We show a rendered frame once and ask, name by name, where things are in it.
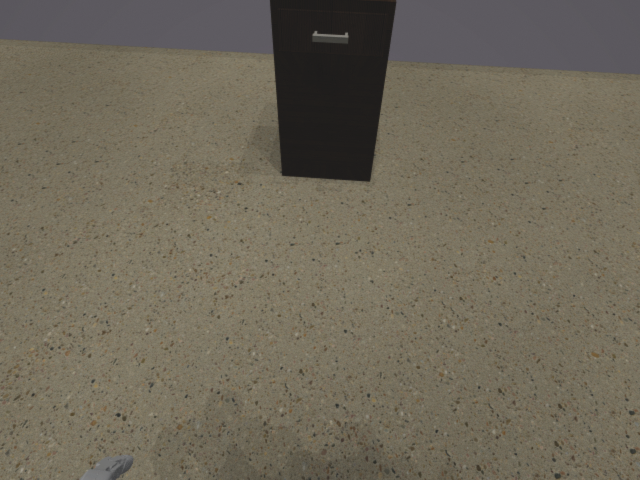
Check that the robot left hand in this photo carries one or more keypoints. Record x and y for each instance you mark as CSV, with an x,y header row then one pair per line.
x,y
109,468

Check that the cabinet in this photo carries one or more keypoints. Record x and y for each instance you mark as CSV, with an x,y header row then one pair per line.
x,y
329,103

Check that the drawer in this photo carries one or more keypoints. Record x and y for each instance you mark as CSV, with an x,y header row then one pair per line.
x,y
366,30

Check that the handle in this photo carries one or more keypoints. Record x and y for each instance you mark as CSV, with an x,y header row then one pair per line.
x,y
329,38

